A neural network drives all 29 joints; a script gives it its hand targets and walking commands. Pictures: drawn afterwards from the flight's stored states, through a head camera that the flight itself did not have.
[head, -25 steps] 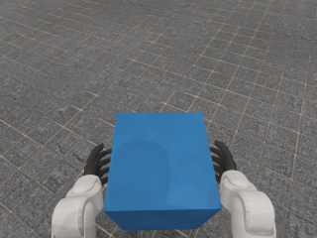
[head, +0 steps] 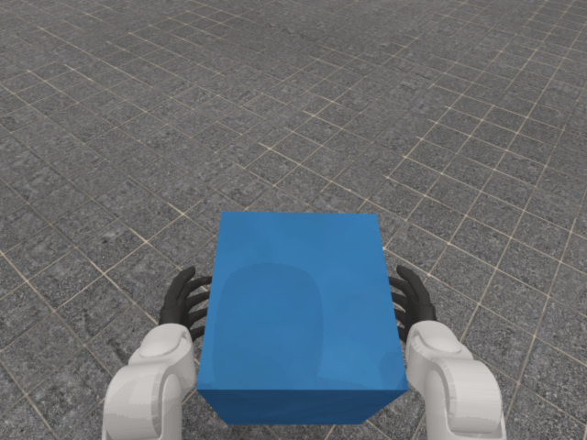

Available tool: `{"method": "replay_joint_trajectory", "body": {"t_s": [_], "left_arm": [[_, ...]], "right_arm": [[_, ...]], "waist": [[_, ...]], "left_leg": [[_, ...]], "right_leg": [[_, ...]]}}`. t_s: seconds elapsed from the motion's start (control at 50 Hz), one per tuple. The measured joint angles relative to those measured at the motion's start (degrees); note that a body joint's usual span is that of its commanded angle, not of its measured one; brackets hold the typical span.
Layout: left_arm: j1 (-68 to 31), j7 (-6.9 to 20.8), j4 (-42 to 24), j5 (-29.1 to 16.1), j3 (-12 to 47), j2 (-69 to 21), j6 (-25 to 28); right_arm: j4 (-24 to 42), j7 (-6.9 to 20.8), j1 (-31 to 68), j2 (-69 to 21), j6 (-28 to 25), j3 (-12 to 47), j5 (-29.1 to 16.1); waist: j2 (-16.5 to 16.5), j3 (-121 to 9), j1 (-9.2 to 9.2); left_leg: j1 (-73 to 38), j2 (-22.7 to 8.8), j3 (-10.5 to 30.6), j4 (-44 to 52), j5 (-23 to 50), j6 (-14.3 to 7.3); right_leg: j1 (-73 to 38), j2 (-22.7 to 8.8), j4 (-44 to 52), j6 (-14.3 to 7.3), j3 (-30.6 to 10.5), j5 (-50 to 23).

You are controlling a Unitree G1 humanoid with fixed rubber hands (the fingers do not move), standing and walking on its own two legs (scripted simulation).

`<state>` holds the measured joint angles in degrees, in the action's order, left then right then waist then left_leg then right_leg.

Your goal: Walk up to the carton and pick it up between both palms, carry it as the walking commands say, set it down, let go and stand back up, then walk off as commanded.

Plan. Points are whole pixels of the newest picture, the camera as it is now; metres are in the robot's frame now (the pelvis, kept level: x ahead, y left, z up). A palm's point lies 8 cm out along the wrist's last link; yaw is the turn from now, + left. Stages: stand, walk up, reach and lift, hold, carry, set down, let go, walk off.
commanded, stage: carry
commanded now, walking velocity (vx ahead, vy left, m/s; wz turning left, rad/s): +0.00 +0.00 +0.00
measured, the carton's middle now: (296, 326) +0.28 +0.02 +0.00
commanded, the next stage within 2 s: none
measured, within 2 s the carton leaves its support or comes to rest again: neither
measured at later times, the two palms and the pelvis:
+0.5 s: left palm (259, 182) +0.50 +0.10 +0.06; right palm (431, 188) +0.51 -0.19 +0.05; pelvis +0.25 -0.06 +0.01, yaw -1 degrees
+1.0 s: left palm (309, 103) +0.78 +0.02 +0.04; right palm (438, 126) +0.75 -0.27 +0.01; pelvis +0.52 -0.11 -0.02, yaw -1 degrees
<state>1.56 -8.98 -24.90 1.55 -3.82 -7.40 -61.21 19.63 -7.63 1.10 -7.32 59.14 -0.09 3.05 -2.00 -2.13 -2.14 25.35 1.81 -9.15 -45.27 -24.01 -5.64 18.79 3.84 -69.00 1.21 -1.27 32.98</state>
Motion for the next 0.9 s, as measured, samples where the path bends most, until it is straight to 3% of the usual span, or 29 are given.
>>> {"method": "replay_joint_trajectory", "body": {"t_s": [0.06,0.12,0.14,0.16,0.18,0.2,0.24,0.28,0.34,0.4,0.44,0.46,0.5,0.54,0.58,0.64,0.72,0.78,0.8,0.84,0.86,0.88,0.9], "left_arm": [[-0.7,-0.3,1.1,0.0,1.4,0.0,-0.6],[-0.2,-0.4,-1.5,-0.7,2.4,0.0,0.0],[0.2,-0.2,-2.1,-0.9,2.6,-0.1,0.5],[0.7,-0.1,-1.9,-1.0,3.1,-0.1,1.0],[1.0,0.0,-1.2,-0.9,3.6,-0.2,1.2],[0.7,0.4,0.2,-0.4,3.9,-0.1,1.6],[-0.1,0.7,3.4,0.2,4.0,-0.1,2.2],[0.7,0.6,2.7,0.4,3.9,-0.1,1.9],[1.2,0.9,2.4,1.2,3.1,-0.2,3.2],[2.1,-0.4,-1.5,0.7,2.5,-0.3,1.9],[1.3,-0.2,0.7,1.5,1.1,-0.1,2.8],[0.3,0.1,3.2,1.9,0.4,0.0,3.5],[-1.6,0.2,7.9,1.9,-0.4,0.1,4.4],[-1.9,0.0,7.8,1.3,-0.1,0.1,4.3],[-2.0,0.5,8.4,1.1,0.3,0.1,5.6],[-2.1,1.0,11.7,1.1,1.3,0.1,8.2],[-1.1,0.7,6.1,-0.1,2.9,0.0,6.3],[0.8,1.0,3.1,0.5,3.3,-0.1,7.0],[1.6,0.9,1.6,0.5,3.2,-0.2,6.8],[3.0,0.7,0.0,0.7,1.5,-0.3,6.5],[3.3,0.7,0.6,1.0,0.8,-0.3,6.7],[2.9,0.9,2.8,1.6,0.2,-0.3,7.5],[2.3,0.9,5.0,1.7,-0.2,-0.2,7.9]], "right_arm": [[1.2,-0.1,-1.6,-0.1,0.4,-1.5,-0.6],[5.6,-1.0,-3.0,-0.2,0.6,-1.5,-1.5],[6.9,-1.3,-3.3,-0.2,0.7,-1.5,-1.8],[7.7,-1.4,-4.0,-0.2,0.9,-1.7,-1.9],[8.0,-1.5,-4.7,-0.3,1.2,-2.0,-1.8],[7.5,-1.5,-5.0,-0.3,1.2,-2.3,-1.5],[5.0,-1.3,-4.6,-0.3,0.8,-3.0,-1.2],[5.0,-1.5,-4.2,-0.2,1.6,-3.0,-1.8],[3.0,-0.8,-2.3,0.0,0.6,-2.4,-1.6],[3.3,-0.6,-1.3,0.0,0.5,-1.5,-2.4],[-1.7,0.5,0.4,0.0,-2.1,-0.9,-1.3],[-4.9,0.8,1.3,0.0,-3.4,-0.8,-0.3],[-9.0,1.3,2.1,0.0,-4.9,-1.6,0.7],[-7.9,1.0,1.0,0.0,-5.0,-1.8,0.4],[-6.8,0.6,0.6,0.0,-5.2,-2.1,0.3],[-6.8,0.5,-0.8,0.0,-6.4,-3.0,0.5],[1.2,-1.1,-4.2,-0.2,-4.3,-2.9,-1.3],[3.7,-1.2,-3.7,-0.1,-3.2,-2.2,-1.7],[4.2,-1.1,-3.2,-0.1,-2.7,-1.9,-2.0],[1.6,-0.9,-1.9,-0.1,-3.3,-0.3,-2.1],[-0.7,-0.3,-1.0,0.0,-4.1,0.2,-1.7],[-4.0,0.4,-0.1,0.0,-5.4,0.2,-0.8],[-6.4,0.6,0.3,0.0,-6.2,0.0,-0.4]], "waist": [[1.8,-0.3,1.64],[4.0,1.2,2.71],[5.0,1.5,3.22],[6.7,1.1,4.06],[7.7,0.3,4.58],[7.5,-0.5,4.59],[5.0,-1.3,4.35],[2.9,-1.5,4.25],[0.9,-0.8,3.45],[-0.5,0.0,2.38],[-1.2,-0.7,1.71],[-1.1,-1.1,1.57],[0.0,-1.7,1.45],[0.8,-1.7,1.34],[2.3,-1.3,1.44],[5.3,-2.4,2.8],[1.3,-1.0,4.09],[-0.8,-0.1,4.19],[-1.2,0.2,4.0],[-3.0,-0.1,3.56],[-2.5,-0.4,3.58],[-0.8,-1.0,3.78],[1.0,-1.4,4.18]], "left_leg": [[-3.0,-0.3,0.6,1.5,-2.3,1.2],[-5.9,-1.5,0.3,1.8,-4.9,2.2],[-7.0,-2.2,0.5,1.3,-6.2,2.6],[-7.6,-3.2,1.3,0.5,-6.9,3.1],[-7.2,-4.2,2.0,-1.5,-3.0,4.0],[-6.0,-4.4,2.6,-5.5,0.3,5.3],[-3.3,-2.7,4.5,-14.2,-6.3,6.7],[-0.3,-1.7,5.2,-16.5,-10.0,6.4],[2.9,-1.8,4.5,-9.1,-6.8,6.2],[2.8,-1.4,2.6,4.0,7.3,5.1],[1.3,-2.1,1.7,3.9,6.3,3.3],[0.7,-2.6,1.5,2.7,3.9,3.4],[-0.9,-3.4,1.9,1.8,0.9,4.2],[-2.6,-3.6,1.7,2.5,-0.6,4.9],[-4.1,-4.0,1.3,2.4,-2.0,5.3],[-4.3,-5.3,2.2,0.3,1.4,5.9],[-1.3,-2.3,2.8,-9.0,-6.1,6.0],[0.2,-0.3,1.3,-5.8,-3.6,5.6],[-0.2,0.3,0.3,-1.9,-0.6,5.3],[-3.6,0.4,-1.8,1.6,-3.7,3.1],[-4.6,-0.5,-2.2,0.9,-5.7,3.2],[-5.2,-1.8,-2.0,-0.4,-7.7,3.6],[-6.0,-2.8,-1.4,-1.4,-9.3,3.9]], "right_leg": [[5.2,-1.8,4.4,-0.6,-1.1,1.1],[7.8,-3.7,20.0,-0.5,0.6,-3.9],[7.4,-3.7,23.4,-1.1,1.8,-8.9],[6.0,-3.0,24.2,-2.0,3.2,-10.0],[4.6,-2.5,25.1,-2.7,4.1,-9.1],[3.3,-2.4,25.6,-3.2,4.5,-7.5],[0.6,-3.5,26.0,-3.8,4.3,-4.9],[-2.2,-4.0,27.8,-4.1,4.4,-3.7],[-6.3,-3.6,31.7,-4.6,4.3,-3.1],[-8.9,-3.1,30.9,-4.7,4.5,-1.2],[-6.4,-3.0,22.0,-2.5,4.0,-3.2],[-4.5,-2.5,16.8,-1.1,3.0,-2.5],[-1.7,-1.6,11.6,-0.2,1.9,0.3],[0.4,-2.5,15.6,-0.3,1.9,1.1],[0.1,-3.5,26.4,-0.6,2.7,-3.7],[-2.8,-2.5,29.2,-4.1,4.7,-3.3],[-7.2,-4.8,30.0,-5.1,6.2,0.6],[-10.7,-4.6,31.5,-5.4,6.3,2.7],[-11.2,-4.3,30.3,-5.1,6.1,3.5],[-7.6,-5.1,19.0,-2.9,4.9,-0.1],[-4.1,-4.0,10.1,-0.7,3.5,-0.1],[-0.3,-2.0,1.6,0.6,2.2,4.5],[3.3,-0.5,-4.7,0.4,1.4,8.4]]}}
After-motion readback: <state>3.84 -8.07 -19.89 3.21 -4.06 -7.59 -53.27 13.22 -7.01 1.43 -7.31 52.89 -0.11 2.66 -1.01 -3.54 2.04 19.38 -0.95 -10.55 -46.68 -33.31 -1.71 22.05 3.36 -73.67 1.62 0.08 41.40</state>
